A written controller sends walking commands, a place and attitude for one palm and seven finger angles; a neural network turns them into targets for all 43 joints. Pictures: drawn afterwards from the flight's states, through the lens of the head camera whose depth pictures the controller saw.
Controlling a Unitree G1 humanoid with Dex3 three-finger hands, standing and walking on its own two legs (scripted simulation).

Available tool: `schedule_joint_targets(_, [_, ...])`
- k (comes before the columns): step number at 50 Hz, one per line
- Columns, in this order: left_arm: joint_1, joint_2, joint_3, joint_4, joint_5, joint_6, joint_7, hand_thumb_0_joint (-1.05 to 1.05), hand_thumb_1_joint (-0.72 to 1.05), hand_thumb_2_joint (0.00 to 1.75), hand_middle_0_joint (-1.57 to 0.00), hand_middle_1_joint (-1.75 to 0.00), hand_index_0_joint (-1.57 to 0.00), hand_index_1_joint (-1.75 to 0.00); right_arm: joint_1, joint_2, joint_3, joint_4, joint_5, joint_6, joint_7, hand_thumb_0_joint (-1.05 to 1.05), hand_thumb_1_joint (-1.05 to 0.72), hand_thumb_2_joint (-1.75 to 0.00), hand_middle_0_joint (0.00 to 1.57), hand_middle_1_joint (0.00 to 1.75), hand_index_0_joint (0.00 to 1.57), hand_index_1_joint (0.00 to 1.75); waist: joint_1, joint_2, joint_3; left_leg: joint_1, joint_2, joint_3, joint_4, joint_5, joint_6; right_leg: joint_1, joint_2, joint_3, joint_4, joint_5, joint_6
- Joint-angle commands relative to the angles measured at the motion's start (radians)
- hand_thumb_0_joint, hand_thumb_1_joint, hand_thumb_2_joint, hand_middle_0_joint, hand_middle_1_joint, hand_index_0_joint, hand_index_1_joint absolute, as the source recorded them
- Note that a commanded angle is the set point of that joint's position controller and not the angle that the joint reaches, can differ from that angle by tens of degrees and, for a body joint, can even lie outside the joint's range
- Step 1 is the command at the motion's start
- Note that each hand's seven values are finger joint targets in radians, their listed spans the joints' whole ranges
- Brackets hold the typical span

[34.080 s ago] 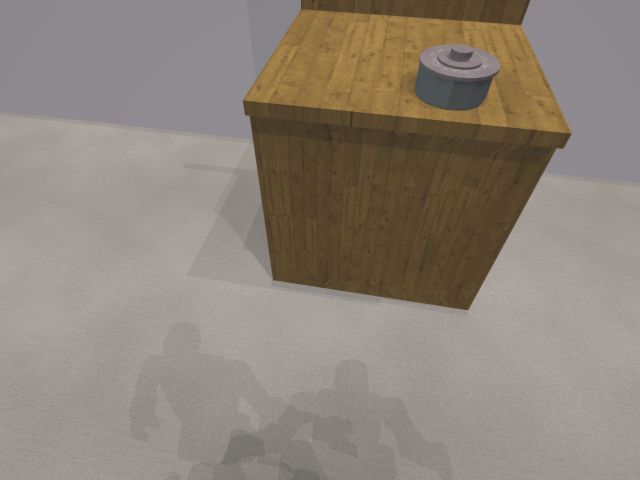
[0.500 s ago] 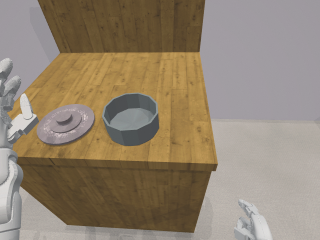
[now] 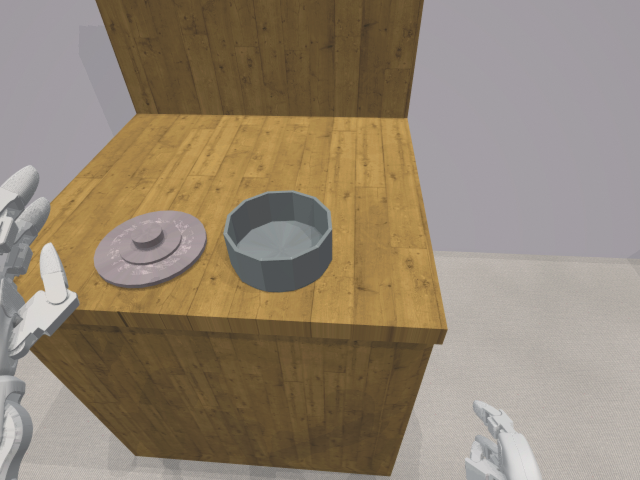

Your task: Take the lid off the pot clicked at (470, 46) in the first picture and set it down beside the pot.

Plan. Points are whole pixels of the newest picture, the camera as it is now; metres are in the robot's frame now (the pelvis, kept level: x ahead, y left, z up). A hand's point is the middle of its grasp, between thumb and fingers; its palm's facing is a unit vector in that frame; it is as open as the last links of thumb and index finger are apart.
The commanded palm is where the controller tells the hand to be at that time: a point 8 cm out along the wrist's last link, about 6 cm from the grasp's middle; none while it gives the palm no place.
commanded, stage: draw the hand back to the body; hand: left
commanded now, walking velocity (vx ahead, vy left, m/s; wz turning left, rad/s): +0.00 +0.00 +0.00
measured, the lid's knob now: (147, 235) +0.47 +0.35 +0.04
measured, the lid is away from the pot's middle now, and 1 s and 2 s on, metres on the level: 0.23 0.23 0.23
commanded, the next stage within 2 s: step back with the hand held close in 0.22 s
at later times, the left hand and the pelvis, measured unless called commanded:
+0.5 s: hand (25, 310) +0.18 +0.26 +0.23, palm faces +0.45 -0.80 -0.38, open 7.4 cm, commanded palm +0.11 +0.30 +0.23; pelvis -0.01 +0.02 +0.00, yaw +1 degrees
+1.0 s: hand out of the picture +0.13 +0.28 +0.21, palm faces +0.41 -0.79 -0.45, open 7.4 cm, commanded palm +0.06 +0.33 +0.23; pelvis -0.06 +0.05 -0.02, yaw +1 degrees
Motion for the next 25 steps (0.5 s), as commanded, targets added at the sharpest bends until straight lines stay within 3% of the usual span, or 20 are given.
schedule_joint_targets(1, [-0.06,0.198,0.105,-0.264,-0.001,-0.063,0.019,0.0,0.9,0.9,-0.2,-0.3,-0.2,-0.3,-0.166,-0.095,-0.036,-0.181,-0.007,-0.067,-0.009,0.0,-0.9,-0.9,0.2,0.3,0.2,0.3,0.004,0.006,-0.065,0.119,0.014,-0.011,-0.042,0.165,0.026,-0.14,-0.015,-0.018,-0.072,0.226,-0.009])
schedule_joint_targets(3, [-0.02,0.18,0.098,-0.259,-0.003,-0.055,0.018,0.0,0.9,0.9,-0.2,-0.3,-0.2,-0.3,-0.164,-0.095,-0.035,-0.183,-0.008,-0.062,-0.01,0.0,-0.9,-0.9,0.2,0.3,0.2,0.3,0.009,-0.009,-0.047,0.102,0.018,-0.016,-0.05,0.137,0.023,-0.15,-0.015,-0.02,-0.078,0.193,-0.01])
schedule_joint_targets(6, [-0.091,0.187,0.086,-0.309,0.006,-0.06,0.026,0.0,0.9,0.9,-0.2,-0.3,-0.2,-0.3,-0.166,-0.093,-0.033,-0.179,-0.007,-0.069,-0.015,0.0,-0.9,-0.9,0.2,0.3,0.2,0.3,-0.008,0.021,-0.04,0.113,0.014,-0.017,-0.049,0.111,0.022,-0.162,-0.015,-0.016,-0.086,0.161,-0.01])
schedule_joint_targets(12, [-0.038,0.164,0.08,-0.25,0.008,-0.05,0.029,0.0,0.9,0.9,-0.2,-0.3,-0.2,-0.3,-0.166,-0.097,-0.032,-0.174,-0.012,-0.071,-0.019,0.0,-0.9,-0.9,0.2,0.3,0.2,0.3,0.005,-0.004,-0.002,0.086,0.018,-0.034,-0.069,0.06,0.02,-0.177,-0.01,-0.02,-0.093,0.1,-0.013])
schedule_joint_targets(14, [-0.063,0.168,0.076,-0.289,0.012,-0.055,0.029,0.0,0.9,0.9,-0.2,-0.3,-0.2,-0.3,-0.171,-0.094,-0.032,-0.179,-0.013,-0.073,-0.02,0.0,-0.9,-0.9,0.2,0.3,0.2,0.3,0.009,0.004,-0.025,0.096,0.019,-0.037,-0.071,0.054,0.02,-0.166,-0.012,-0.018,-0.093,0.092,-0.014])
schedule_joint_targets(16, [-0.064,0.182,0.082,-0.347,0.015,-0.063,0.033,0.0,0.9,0.9,-0.2,-0.3,-0.2,-0.3,-0.17,-0.091,-0.029,-0.182,-0.014,-0.083,-0.016,0.0,-0.9,-0.9,0.2,0.3,0.2,0.3,0.007,0.049,-0.056,0.107,0.015,-0.041,-0.069,0.076,0.017,-0.142,-0.013,-0.015,-0.082,0.116,-0.018])
schedule_joint_targets(17, [-0.248,0.399,0.292,-0.443,0.032,-0.115,0.047,0.0,0.9,0.9,-0.2,-0.3,-0.2,-0.3,-0.151,-0.133,-0.04,-0.219,-0.011,-0.064,-0.011,0.0,-0.9,-0.9,0.2,0.3,0.2,0.3,-0.007,0.01,0.037,-0.022,0.04,-0.069,-0.028,-0.022,0.049,-0.204,-0.064,0.085,-0.11,0.152,-0.009])
schedule_joint_targets(18, [-0.164,0.294,0.221,-0.313,0.031,-0.124,0.04,0.0,0.9,0.9,-0.2,-0.3,-0.2,-0.3,-0.135,-0.102,-0.04,-0.189,-0.014,-0.057,-0.009,0.0,-0.9,-0.9,0.2,0.3,0.2,0.3,-0.02,-0.098,0.054,-0.053,0.027,-0.08,0.023,-0.032,0.049,-0.218,-0.101,0.104,-0.125,0.138,-0.016])
schedule_joint_targets(19, [-0.069,0.237,0.182,-0.259,0.035,-0.119,0.03,0.0,0.9,0.9,-0.2,-0.3,-0.2,-0.3,-0.114,-0.097,-0.046,-0.192,-0.011,-0.053,0.001,0.0,-0.9,-0.9,0.2,0.3,0.2,0.3,-0.027,-0.151,0.033,-0.037,0.029,-0.074,0.072,-0.007,0.047,-0.243,-0.131,0.13,-0.128,0.148,-0.023])
schedule_joint_targets(21, [-0.01,0.177,0.122,-0.283,0.036,-0.127,0.016,0.0,0.9,0.9,-0.2,-0.3,-0.2,-0.3,-0.1,-0.098,-0.052,-0.204,-0.005,-0.043,0.016,0.0,-0.9,-0.9,0.2,0.3,0.2,0.3,-0.042,-0.075,-0.023,-0.018,0.038,-0.07,0.099,0.052,0.045,-0.243,-0.161,0.118,-0.093,0.202,-0.029])
schedule_joint_targets(25, [0.089,0.204,0.151,-0.32,0.035,-0.123,0.012,0.0,0.9,0.9,-0.2,-0.3,-0.2,-0.3,-0.073,-0.118,-0.067,-0.244,0.002,-0.011,0.014,0.0,-0.9,-0.9,0.2,0.3,0.2,0.3,-0.041,-0.041,-0.072,-0.073,0.087,-0.103,0.056,0.158,0.054,-0.202,-0.13,0.058,0.009,0.284,0.0])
